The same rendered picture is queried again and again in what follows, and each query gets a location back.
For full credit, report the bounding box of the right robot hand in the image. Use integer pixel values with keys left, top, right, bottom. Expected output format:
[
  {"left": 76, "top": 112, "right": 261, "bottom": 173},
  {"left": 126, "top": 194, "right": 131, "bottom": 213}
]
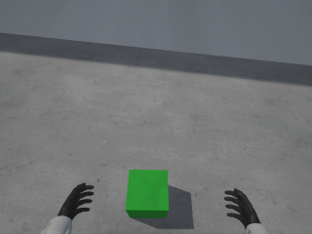
[{"left": 224, "top": 188, "right": 260, "bottom": 229}]

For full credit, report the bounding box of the robot left forearm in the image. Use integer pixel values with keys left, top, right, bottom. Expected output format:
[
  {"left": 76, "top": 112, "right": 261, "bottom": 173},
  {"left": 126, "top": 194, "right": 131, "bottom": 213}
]
[{"left": 41, "top": 215, "right": 72, "bottom": 234}]

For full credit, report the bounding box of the carton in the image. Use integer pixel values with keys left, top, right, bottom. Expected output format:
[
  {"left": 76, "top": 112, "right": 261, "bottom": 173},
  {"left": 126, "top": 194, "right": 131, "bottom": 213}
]
[{"left": 125, "top": 170, "right": 169, "bottom": 218}]

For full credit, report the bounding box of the robot right forearm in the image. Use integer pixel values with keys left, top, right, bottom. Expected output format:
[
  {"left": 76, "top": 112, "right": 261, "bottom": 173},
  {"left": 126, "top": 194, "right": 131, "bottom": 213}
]
[{"left": 246, "top": 223, "right": 271, "bottom": 234}]

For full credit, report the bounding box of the left robot hand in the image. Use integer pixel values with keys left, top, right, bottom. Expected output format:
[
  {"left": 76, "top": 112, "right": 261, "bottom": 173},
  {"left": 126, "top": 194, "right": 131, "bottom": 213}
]
[{"left": 58, "top": 182, "right": 95, "bottom": 220}]

